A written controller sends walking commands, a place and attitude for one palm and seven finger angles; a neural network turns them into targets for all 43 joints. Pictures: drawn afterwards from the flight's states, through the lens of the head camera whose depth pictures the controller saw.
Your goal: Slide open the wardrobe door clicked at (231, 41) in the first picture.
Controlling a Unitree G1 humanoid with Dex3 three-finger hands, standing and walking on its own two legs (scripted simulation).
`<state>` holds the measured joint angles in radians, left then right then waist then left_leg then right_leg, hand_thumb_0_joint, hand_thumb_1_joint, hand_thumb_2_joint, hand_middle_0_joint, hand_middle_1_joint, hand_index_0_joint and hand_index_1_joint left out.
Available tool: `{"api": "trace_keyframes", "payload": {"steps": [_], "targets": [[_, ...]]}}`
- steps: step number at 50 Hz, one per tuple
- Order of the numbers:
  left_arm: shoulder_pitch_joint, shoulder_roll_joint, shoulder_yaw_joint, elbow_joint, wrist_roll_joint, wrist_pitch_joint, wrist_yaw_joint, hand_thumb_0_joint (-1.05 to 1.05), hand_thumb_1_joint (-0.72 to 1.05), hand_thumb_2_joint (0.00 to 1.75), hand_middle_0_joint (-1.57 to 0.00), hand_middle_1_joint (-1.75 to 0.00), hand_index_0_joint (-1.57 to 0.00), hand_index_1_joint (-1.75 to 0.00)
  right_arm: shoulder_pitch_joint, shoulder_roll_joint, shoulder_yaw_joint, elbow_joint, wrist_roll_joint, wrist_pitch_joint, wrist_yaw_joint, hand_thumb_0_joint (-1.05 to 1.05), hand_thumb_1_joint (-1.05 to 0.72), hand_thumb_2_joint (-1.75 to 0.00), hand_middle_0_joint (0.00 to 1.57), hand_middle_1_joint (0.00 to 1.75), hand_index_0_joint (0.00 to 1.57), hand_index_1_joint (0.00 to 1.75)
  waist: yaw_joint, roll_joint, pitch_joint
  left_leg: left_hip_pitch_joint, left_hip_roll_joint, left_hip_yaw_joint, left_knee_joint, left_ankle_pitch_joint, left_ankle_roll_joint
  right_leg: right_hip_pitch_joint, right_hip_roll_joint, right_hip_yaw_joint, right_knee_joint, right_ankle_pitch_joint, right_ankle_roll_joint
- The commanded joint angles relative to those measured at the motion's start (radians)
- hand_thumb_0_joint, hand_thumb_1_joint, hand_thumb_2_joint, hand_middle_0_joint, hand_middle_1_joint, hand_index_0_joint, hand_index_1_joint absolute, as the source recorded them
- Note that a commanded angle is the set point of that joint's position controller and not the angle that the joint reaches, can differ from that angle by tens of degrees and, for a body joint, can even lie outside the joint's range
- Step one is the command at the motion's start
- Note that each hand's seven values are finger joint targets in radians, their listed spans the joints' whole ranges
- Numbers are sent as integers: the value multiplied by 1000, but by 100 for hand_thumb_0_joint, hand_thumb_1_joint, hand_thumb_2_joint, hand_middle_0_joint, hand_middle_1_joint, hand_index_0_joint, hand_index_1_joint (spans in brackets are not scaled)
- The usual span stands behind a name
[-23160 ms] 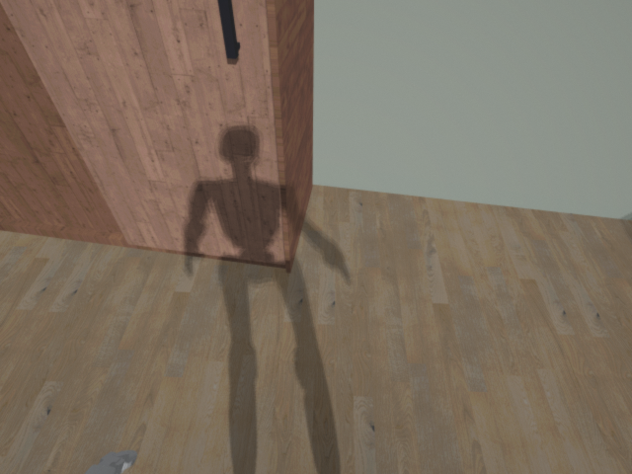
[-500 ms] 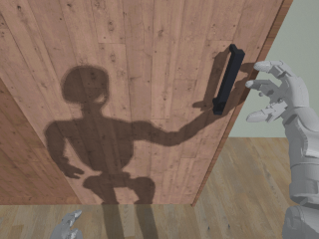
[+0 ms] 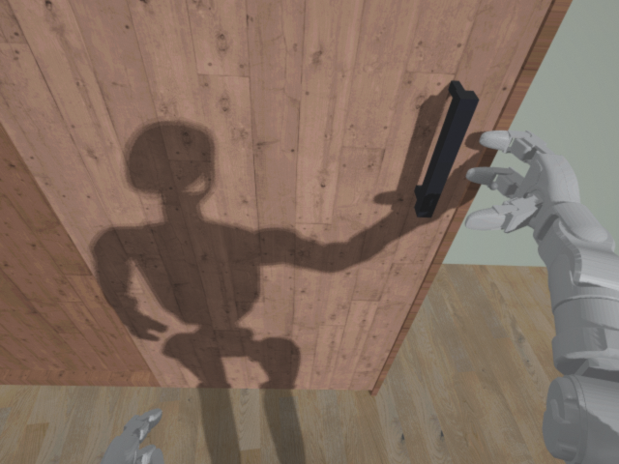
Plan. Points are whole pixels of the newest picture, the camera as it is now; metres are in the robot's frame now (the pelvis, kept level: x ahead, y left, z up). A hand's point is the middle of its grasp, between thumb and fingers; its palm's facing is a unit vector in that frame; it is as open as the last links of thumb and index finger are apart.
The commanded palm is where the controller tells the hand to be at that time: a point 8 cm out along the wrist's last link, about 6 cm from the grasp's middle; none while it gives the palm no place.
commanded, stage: move the hooked fingers beside the handle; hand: right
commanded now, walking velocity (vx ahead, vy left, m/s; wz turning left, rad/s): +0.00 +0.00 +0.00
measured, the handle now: (438, 153) +0.48 -0.12 +0.19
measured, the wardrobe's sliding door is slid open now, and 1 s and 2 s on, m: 0.00 0.00 0.00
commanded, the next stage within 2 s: none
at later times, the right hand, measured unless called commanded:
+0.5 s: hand (506, 188) +0.41 -0.19 +0.20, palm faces -0.04 +1.00 -0.03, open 14.0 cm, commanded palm +0.39 -0.23 +0.20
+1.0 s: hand (506, 182) +0.41 -0.18 +0.21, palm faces -0.04 +1.00 -0.04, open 14.0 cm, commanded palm +0.39 -0.23 +0.20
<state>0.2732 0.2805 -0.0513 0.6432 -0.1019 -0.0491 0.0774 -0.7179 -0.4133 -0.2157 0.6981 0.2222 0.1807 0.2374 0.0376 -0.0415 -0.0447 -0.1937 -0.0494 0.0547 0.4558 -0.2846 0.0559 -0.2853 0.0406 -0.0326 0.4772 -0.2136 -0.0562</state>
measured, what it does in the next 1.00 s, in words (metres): stands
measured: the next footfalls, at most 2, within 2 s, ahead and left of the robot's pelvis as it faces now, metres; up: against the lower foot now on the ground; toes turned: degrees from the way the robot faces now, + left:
none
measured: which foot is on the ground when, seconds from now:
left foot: down 0.00-1.00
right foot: down 0.00-1.00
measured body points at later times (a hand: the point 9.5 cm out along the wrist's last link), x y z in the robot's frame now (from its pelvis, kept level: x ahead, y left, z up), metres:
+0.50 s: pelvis +0.01 +0.01 +0.00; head +0.00 +0.01 +0.45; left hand +0.14 +0.26 -0.10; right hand +0.40 -0.24 +0.20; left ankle -0.03 +0.08 -0.74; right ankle +0.02 -0.08 -0.74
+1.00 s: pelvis +0.01 +0.01 +0.00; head -0.01 +0.02 +0.45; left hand +0.14 +0.26 -0.10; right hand +0.41 -0.24 +0.21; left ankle -0.03 +0.08 -0.74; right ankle +0.02 -0.08 -0.74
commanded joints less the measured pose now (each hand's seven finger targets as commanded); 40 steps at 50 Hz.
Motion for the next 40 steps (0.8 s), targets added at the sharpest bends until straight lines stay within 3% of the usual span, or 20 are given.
{"api": "trace_keyframes", "payload": {"steps": [1,2,3,5,8,11,12,13,14,17,20,22,25,27,29,30,32,35,38,40], "targets": [[-59,127,52,-155,5,-54,11,0,90,90,-20,-30,-20,-30,-482,-235,-95,-337,24,-154,0,0,50,-30,30,120,30,120,-5,49,-329,-18,49,-64,-57,281,-24,269,-46,91,-25,204,-10],[-60,125,51,-155,7,-56,12,0,90,90,-20,-30,-20,-30,-508,-231,-81,-380,29,-183,-4,0,50,-30,30,120,30,120,2,53,-342,-14,48,-63,-58,284,-27,284,-51,90,-23,218,-12],[-61,127,50,-151,11,-60,11,0,90,90,-20,-30,-20,-30,-541,-266,-111,-423,20,-203,-12,0,50,-30,30,120,30,120,-2,10,-370,-12,44,-66,-57,290,-25,318,-51,94,-25,233,-11],[-60,123,47,-142,11,-66,11,0,90,90,-20,-30,-20,-30,-521,-259,-111,-410,8,-210,-21,0,50,-30,30,120,30,120,-2,-42,-350,-36,42,-62,-60,273,-22,346,-57,96,-30,245,-4],[-52,129,48,-124,6,-61,11,0,90,90,-20,-30,-20,-30,-430,-229,-98,-296,5,-156,-21,0,50,-30,30,120,30,120,-2,0,-244,-49,40,-60,-76,278,-24,277,-55,85,-38,220,-7],[-37,139,51,-130,1,-44,10,0,90,90,-20,-30,-20,-30,-319,-243,-111,-182,4,-73,-5,0,50,-30,30,120,30,120,-15,30,-174,-38,48,-60,-81,286,-27,187,-46,70,-49,176,-7],[-33,142,56,-135,0,-37,10,0,90,90,-20,-30,-20,-30,-272,-250,-122,-163,4,-58,-1,0,50,-30,30,120,30,120,-24,62,-181,-24,51,-60,-80,303,-28,180,-47,65,-42,187,-10],[-41,140,54,-148,-1,-36,8,0,90,90,-20,-30,-20,-30,-281,-222,-96,-187,8,-49,9,0,50,-30,30,120,30,120,-21,51,-187,-17,52,-60,-74,330,-29,181,-44,62,-42,203,-11],[-42,140,56,-158,-2,-34,7,0,90,90,-20,-30,-20,-30,-262,-237,-110,-209,12,-46,15,0,50,-30,30,120,30,120,-27,57,-208,-7,52,-60,-69,346,-29,187,-44,65,-37,217,-10],[-59,133,61,-181,1,-38,7,0,90,90,-20,-30,-20,-30,-324,-240,-108,-390,33,-103,27,0,50,-30,30,120,30,120,-18,61,-299,26,50,-62,-56,403,-29,253,-47,66,-19,288,-14],[-81,122,55,-187,6,-52,8,0,90,90,-20,-30,-20,-30,-385,-281,-150,-540,39,-158,31,0,50,-30,30,120,30,120,-20,8,-380,46,46,-75,-48,449,-32,329,-44,67,-10,343,-18],[-85,118,51,-170,1,-54,13,0,90,90,-20,-30,-20,-30,-420,-257,-117,-546,44,-161,32,0,50,-30,30,120,30,120,0,-16,-333,12,44,-68,-58,425,-31,336,-47,64,-6,335,-17],[-88,119,47,-147,-2,-56,12,0,90,90,-20,-30,-20,-30,-374,-179,-59,-451,33,-100,28,0,50,-30,30,120,30,120,9,-62,-230,-75,40,-57,-72,349,-25,327,-48,79,-16,287,-6],[-83,124,52,-140,-5,-47,12,0,90,90,-20,-30,-20,-30,-310,-149,-44,-374,33,-51,22,0,50,-30,30,120,30,120,5,-9,-196,-83,42,-52,-79,333,-26,291,-46,77,-17,261,-7],[-89,127,51,-148,-7,-33,8,0,90,90,-20,-30,-20,-30,-274,-150,-48,-336,32,-7,19,0,50,-30,30,120,30,120,-5,21,-190,-71,46,-51,-72,337,-28,252,-40,78,-21,239,-5],[-90,127,51,-153,-6,-30,6,0,90,90,-20,-30,-20,-30,-284,-119,-22,-332,35,4,20,0,50,-30,30,120,30,120,1,46,-203,-67,48,-49,-67,344,-29,247,-38,80,-21,240,-5],[-92,128,53,-160,-4,-22,5,0,90,90,-20,-30,-20,-30,-280,-146,-45,-346,40,-4,9,0,50,-30,30,120,30,120,-6,87,-218,-48,49,-51,-68,348,-31,237,-38,78,-17,239,-9],[-112,119,46,-180,3,-18,6,0,90,90,-20,-30,-20,-30,-336,-261,-144,-422,35,-55,-9,0,50,-30,30,120,30,120,-28,111,-283,34,55,-69,-57,397,-36,221,-30,68,-21,246,-15],[-126,109,39,-185,9,-22,10,0,90,90,-20,-30,-20,-30,-432,-281,-143,-522,20,-124,-20,0,50,-30,30,120,30,120,-21,33,-339,57,55,-79,-52,413,-33,269,-32,65,-18,278,-20],[-118,107,35,-171,8,-23,14,0,90,90,-20,-30,-20,-30,-428,-297,-152,-475,10,-132,-19,0,50,-30,30,120,30,120,-11,-2,-309,29,51,-78,-64,385,-32,283,-37,63,-19,267,-16]]}}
